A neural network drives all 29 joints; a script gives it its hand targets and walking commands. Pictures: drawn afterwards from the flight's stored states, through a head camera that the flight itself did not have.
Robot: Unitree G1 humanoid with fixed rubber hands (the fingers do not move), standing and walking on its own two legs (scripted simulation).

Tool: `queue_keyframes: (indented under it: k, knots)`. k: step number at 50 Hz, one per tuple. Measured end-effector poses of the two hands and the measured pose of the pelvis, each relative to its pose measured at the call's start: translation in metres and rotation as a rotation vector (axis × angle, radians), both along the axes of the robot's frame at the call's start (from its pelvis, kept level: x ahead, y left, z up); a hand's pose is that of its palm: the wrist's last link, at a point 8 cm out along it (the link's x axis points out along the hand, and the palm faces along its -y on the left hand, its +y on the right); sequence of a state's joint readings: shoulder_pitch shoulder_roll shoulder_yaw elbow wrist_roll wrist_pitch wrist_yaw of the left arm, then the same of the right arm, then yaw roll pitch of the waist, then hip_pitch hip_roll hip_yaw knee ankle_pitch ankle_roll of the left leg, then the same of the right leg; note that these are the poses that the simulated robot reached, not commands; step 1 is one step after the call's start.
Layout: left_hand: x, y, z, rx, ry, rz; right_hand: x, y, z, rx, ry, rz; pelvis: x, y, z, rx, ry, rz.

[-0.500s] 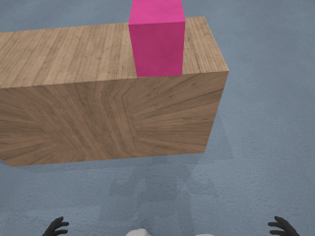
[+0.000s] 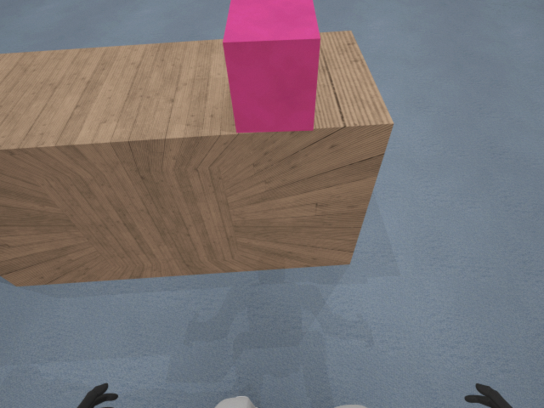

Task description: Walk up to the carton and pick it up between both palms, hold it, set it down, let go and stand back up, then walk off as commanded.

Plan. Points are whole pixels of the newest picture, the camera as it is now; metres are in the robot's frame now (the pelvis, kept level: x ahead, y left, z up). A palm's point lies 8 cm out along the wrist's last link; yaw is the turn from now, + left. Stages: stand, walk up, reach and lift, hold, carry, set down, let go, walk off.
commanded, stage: stand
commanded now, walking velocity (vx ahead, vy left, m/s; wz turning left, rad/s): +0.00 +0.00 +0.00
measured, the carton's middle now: (273, 66) +0.81 -0.03 +0.07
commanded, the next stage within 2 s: none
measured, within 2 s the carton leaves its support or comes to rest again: neither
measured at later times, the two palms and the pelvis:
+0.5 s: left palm out of the picture +0.11 +0.31 -0.10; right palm out of the picture +0.05 -0.32 -0.11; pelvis -0.01 +0.00 +0.01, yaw +0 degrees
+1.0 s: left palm out of the picture +0.11 +0.31 -0.09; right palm out of the picture +0.05 -0.32 -0.10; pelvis -0.01 +0.00 +0.01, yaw +0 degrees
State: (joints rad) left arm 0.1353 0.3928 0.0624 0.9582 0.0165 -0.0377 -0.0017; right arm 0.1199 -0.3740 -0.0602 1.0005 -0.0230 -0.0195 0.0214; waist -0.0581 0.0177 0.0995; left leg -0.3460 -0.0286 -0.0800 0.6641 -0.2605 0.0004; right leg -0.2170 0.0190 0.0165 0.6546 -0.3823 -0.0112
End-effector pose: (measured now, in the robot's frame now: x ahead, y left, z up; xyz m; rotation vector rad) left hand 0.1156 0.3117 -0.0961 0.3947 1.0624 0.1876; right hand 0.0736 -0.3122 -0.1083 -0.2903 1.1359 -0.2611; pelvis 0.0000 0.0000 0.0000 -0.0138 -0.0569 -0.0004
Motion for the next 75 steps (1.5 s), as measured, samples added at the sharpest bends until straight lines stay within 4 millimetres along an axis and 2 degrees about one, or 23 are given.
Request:
queue_keyframes:
  k: [24,75]
  knots:
    - [-0.008,-0.006,0.0,-0.013,0.031,0.012,-0.023,-0.007,0.003,-0.009,0.083,-0.026,-0.008,-0.004,0.007,0.006,0.013,0.0]
    - [-0.009,-0.005,0.004,-0.018,0.017,0.014,-0.023,-0.006,0.008,-0.011,0.069,-0.026,-0.011,-0.003,0.01,0.004,0.025,-0.001]
